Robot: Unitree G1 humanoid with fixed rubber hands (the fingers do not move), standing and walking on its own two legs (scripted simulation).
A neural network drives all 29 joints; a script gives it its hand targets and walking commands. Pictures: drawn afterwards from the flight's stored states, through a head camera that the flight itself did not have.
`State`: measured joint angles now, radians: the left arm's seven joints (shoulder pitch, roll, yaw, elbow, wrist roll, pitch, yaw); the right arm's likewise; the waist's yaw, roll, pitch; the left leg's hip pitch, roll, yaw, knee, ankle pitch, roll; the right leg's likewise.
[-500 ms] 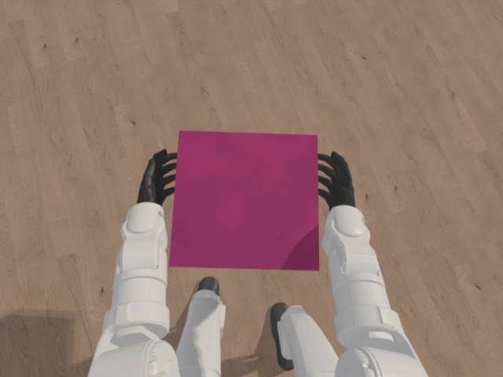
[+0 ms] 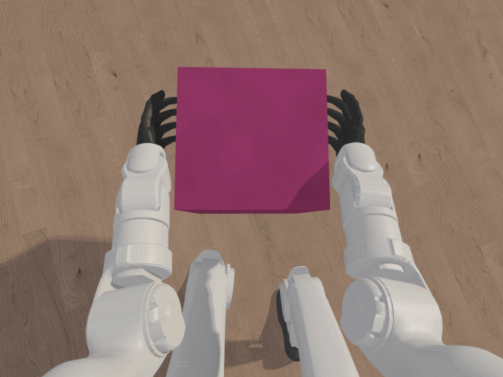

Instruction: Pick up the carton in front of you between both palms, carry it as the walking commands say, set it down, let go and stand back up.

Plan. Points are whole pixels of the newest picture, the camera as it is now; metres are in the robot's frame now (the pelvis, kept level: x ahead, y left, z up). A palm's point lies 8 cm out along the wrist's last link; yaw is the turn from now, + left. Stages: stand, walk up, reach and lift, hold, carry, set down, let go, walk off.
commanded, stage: set down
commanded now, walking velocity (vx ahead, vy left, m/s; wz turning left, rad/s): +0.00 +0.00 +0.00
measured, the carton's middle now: (249, 156) +0.45 +0.06 -0.16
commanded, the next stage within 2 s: none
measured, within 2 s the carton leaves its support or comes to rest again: rests again in 1.38 s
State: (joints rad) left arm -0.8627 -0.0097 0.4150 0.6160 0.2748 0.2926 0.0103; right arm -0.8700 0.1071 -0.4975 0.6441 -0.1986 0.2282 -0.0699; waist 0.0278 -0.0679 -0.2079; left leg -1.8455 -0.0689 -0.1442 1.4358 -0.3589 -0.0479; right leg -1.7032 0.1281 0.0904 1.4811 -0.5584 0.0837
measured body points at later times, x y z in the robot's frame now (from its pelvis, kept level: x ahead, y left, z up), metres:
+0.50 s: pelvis -0.02 -0.01 -0.11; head +0.30 +0.04 +0.20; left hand +0.47 +0.22 -0.25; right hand +0.51 -0.08 -0.24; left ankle +0.11 +0.13 -0.54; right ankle +0.05 -0.15 -0.54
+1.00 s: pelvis -0.03 -0.01 -0.18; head +0.33 +0.01 +0.10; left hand +0.48 +0.23 -0.34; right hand +0.52 -0.08 -0.34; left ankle +0.11 +0.13 -0.54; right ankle +0.05 -0.15 -0.54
